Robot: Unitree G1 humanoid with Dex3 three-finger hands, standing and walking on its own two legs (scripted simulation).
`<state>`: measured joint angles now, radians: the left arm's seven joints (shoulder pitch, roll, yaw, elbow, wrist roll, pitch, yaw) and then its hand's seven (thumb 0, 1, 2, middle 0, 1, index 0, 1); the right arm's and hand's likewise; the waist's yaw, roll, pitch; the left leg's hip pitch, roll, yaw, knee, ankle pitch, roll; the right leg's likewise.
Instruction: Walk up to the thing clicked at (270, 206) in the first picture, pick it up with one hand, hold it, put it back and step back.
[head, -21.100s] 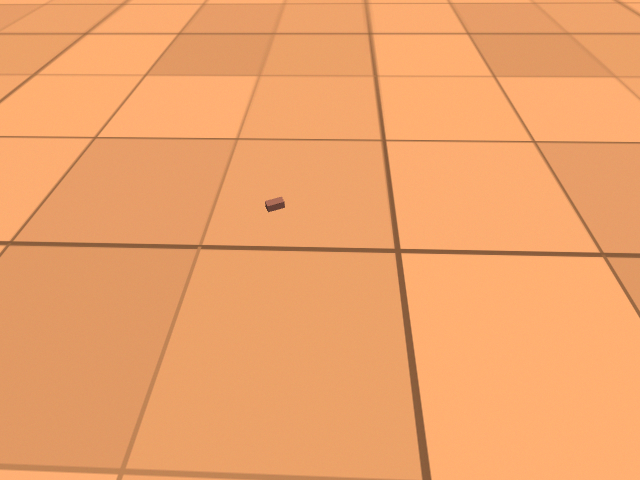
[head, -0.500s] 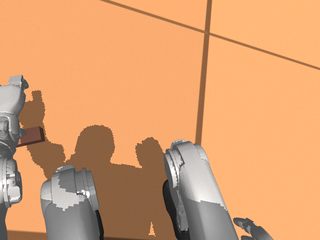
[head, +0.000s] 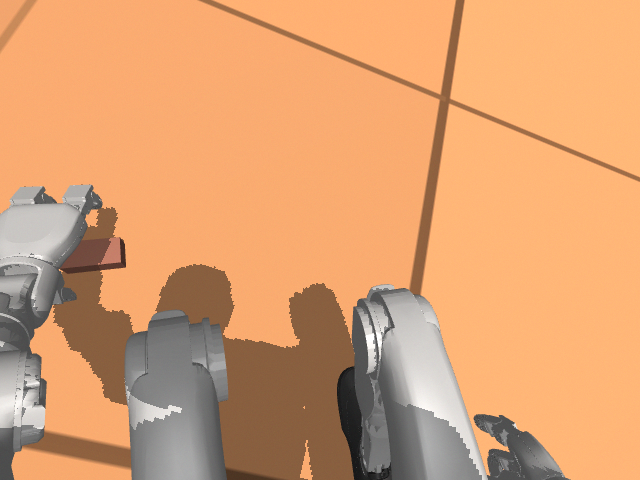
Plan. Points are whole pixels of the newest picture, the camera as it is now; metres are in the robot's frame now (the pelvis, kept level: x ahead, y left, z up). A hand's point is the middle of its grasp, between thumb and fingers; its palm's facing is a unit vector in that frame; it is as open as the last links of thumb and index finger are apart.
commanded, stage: approach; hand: left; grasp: from above
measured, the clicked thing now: (93, 255) +0.44 +0.30 -0.30
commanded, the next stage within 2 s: rest palm in 0.16 s
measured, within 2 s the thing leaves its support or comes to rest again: neither
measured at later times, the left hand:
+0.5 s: hand (60, 254) +0.42 +0.31 -0.21, palm faces -0.54 -0.13 -0.83, open 13.9 cm
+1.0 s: hand (87, 240) +0.45 +0.29 -0.25, palm faces -0.39 -0.12 -0.91, open 14.2 cm
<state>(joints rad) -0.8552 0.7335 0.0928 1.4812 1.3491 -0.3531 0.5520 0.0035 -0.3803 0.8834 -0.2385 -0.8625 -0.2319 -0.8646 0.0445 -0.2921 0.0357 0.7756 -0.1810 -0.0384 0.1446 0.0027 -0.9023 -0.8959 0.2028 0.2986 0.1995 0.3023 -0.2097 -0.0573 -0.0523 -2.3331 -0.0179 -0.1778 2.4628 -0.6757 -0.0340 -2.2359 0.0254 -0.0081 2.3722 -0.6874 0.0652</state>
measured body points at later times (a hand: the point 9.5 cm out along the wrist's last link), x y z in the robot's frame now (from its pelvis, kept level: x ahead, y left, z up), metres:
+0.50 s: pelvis +0.00 +0.00 +0.00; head +0.26 +0.08 +0.36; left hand +0.45 +0.32 -0.16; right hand +0.04 -0.26 -0.10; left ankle +0.08 +0.13 -0.28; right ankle +0.10 -0.15 -0.28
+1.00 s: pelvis +0.01 +0.01 -0.02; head +0.27 +0.10 +0.33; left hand +0.47 +0.30 -0.20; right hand +0.07 -0.27 -0.10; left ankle +0.08 +0.13 -0.28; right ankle +0.10 -0.14 -0.28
